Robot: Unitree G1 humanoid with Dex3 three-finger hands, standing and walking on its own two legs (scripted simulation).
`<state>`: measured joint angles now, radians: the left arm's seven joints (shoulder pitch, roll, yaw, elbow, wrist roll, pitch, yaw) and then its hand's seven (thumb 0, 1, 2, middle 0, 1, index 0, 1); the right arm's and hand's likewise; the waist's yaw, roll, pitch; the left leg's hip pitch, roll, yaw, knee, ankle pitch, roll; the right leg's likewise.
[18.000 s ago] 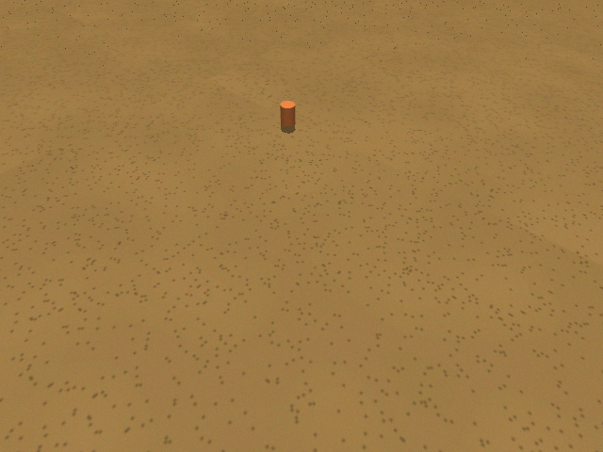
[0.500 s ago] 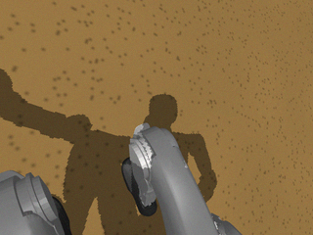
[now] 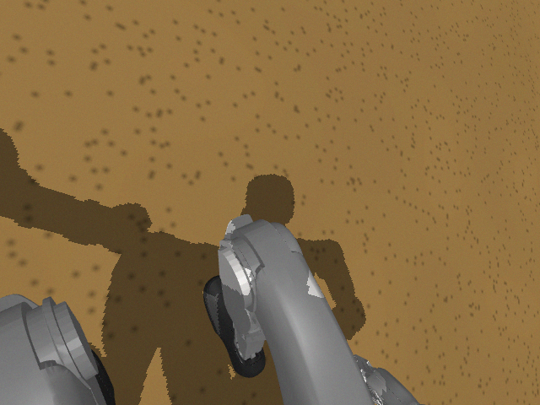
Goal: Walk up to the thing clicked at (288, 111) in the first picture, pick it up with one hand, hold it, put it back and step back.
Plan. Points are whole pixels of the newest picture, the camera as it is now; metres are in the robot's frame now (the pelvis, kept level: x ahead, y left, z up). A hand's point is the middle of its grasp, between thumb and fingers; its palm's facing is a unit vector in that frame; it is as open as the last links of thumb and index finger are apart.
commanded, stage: close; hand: left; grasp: from above
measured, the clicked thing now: out of the picture +0.51 +0.33 -0.25
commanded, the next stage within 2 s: settle in 0.94 s
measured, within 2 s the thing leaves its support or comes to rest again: leaves its support in 1.50 s
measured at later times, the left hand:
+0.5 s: hand out of the picture +0.49 +0.33 -0.20, palm faces -0.43 -0.12 -0.90, open 12.2 cm
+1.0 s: hand out of the picture +0.49 +0.33 -0.20, palm faces -0.42 -0.12 -0.90, open 11.9 cm
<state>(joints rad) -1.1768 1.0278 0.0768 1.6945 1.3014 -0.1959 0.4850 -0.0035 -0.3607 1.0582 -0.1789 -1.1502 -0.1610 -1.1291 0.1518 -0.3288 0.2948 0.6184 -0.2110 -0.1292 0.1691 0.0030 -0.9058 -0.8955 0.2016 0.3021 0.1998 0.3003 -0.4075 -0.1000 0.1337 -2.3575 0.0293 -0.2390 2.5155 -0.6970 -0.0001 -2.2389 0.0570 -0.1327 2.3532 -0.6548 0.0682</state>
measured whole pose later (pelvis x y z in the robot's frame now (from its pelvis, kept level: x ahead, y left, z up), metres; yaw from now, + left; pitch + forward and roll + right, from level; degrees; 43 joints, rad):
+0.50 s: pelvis +0.00 +0.00 +0.00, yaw +0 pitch +29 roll -13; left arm -1.19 1.04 0.06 1.70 1.28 -0.19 0.47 0.00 -0.33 1.02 -0.32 -1.11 -0.24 -1.09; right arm 0.16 -0.34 0.30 0.61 -0.21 -0.14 0.16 0.00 -0.91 -0.90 0.20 0.30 0.20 0.30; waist -0.41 -0.10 0.14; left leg -2.35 0.03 -0.24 2.51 -0.70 0.00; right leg -2.23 0.06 -0.14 2.34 -0.65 0.07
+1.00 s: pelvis +0.00 +0.00 +0.00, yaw +0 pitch +29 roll -14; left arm -1.20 1.04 0.05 1.70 1.28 -0.20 0.47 0.00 -0.32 0.99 -0.39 -1.10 -0.30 -1.13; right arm 0.16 -0.35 0.31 0.60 -0.21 -0.14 0.16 0.00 -0.91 -0.90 0.20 0.30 0.20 0.30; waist -0.41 -0.10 0.15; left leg -2.35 0.03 -0.24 2.51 -0.69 0.00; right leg -2.23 0.06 -0.14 2.34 -0.65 0.07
